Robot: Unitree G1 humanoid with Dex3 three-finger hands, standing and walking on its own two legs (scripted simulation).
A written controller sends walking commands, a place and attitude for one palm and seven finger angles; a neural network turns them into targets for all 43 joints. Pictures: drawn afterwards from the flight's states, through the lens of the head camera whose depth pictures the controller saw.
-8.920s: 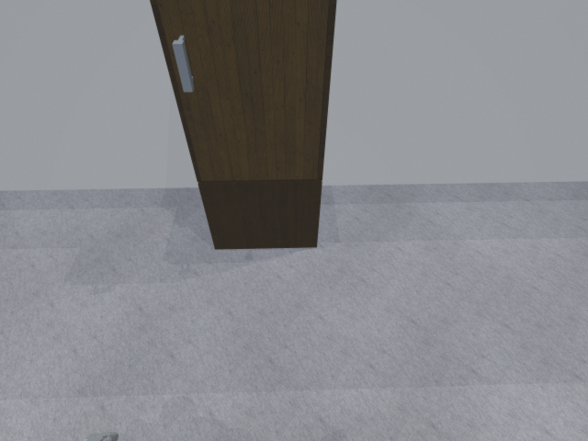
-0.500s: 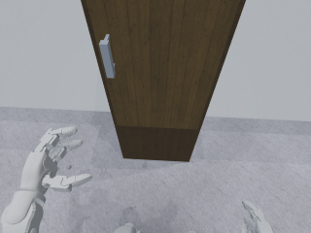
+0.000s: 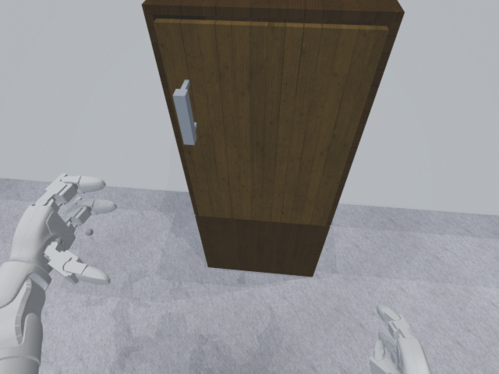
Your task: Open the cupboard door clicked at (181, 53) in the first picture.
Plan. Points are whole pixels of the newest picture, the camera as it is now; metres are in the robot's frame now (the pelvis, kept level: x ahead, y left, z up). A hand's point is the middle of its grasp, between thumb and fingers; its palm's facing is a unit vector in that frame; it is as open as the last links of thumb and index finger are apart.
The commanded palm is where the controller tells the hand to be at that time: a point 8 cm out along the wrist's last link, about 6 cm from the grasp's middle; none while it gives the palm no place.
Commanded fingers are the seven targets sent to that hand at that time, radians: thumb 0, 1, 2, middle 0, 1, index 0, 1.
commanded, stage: raise the hand with hooked fingers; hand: left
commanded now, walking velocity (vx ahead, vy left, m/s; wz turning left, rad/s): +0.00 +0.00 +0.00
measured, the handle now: (188, 112) +0.59 +0.19 +0.10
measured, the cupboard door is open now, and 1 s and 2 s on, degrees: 0 0 0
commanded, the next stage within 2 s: move the hooked fingers beside the handle in 0.62 s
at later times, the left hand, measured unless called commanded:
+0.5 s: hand (101, 217) +0.30 +0.25 +0.11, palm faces +0.02 -1.00 -0.03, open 14.0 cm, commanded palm +0.27 +0.30 +0.12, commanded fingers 0.00 -0.50 0.30 -0.30 -1.20 -0.30 -1.20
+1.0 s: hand (105, 199) +0.33 +0.26 +0.12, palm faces +0.00 -1.00 -0.01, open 14.0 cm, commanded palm +0.31 +0.31 +0.12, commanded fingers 0.00 -0.50 0.30 -0.30 -1.20 -0.30 -1.20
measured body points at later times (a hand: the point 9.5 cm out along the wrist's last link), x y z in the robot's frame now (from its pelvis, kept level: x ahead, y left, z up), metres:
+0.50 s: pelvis +0.00 -0.01 +0.00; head +0.02 -0.03 +0.45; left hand +0.29 +0.30 +0.12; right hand +0.15 -0.27 -0.08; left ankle +0.02 +0.12 -0.72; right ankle +0.00 -0.11 -0.72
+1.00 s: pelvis -0.01 -0.01 +0.00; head +0.02 -0.01 +0.45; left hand +0.32 +0.31 +0.12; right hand +0.15 -0.25 -0.08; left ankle +0.02 +0.12 -0.72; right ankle +0.00 -0.11 -0.72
